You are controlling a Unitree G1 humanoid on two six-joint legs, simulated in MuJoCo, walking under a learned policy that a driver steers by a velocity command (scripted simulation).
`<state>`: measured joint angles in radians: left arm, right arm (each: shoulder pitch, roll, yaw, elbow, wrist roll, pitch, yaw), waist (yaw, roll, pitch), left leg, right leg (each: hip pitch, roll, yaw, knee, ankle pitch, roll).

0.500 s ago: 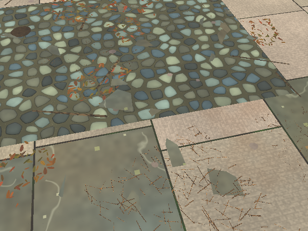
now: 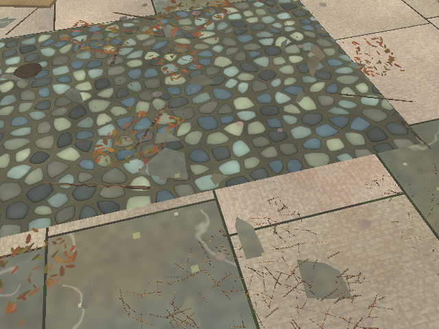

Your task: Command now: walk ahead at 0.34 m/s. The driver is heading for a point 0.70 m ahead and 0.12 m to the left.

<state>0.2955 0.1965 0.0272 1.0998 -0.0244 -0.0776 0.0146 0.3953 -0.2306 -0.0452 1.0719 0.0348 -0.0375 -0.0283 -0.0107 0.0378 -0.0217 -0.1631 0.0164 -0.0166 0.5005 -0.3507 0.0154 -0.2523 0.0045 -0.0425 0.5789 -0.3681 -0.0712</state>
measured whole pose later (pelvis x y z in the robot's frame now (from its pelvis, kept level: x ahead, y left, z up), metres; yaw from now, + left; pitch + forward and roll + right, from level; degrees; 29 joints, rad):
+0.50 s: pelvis +0.24 +0.03 -0.03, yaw +9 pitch +2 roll +0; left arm 0.47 0.23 0.03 1.06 0.01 -0.07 0.03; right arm -0.02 -0.23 -0.04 0.81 0.03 -0.09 0.07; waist 0.04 0.01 0.04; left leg -0.55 -0.05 0.09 0.61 -0.10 0.14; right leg 0.10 -0.05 -0.14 0.60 -0.49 0.01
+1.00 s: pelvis +0.54 +0.05 -0.01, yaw +19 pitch +3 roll +0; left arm 0.04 0.25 0.03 0.75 0.03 -0.15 -0.02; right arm 0.37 -0.28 -0.05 0.89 0.00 -0.06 -0.01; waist -0.07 0.01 0.02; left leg -0.12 -0.09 -0.14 0.67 -0.49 0.05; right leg -0.48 0.01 -0.01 0.49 -0.05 -0.04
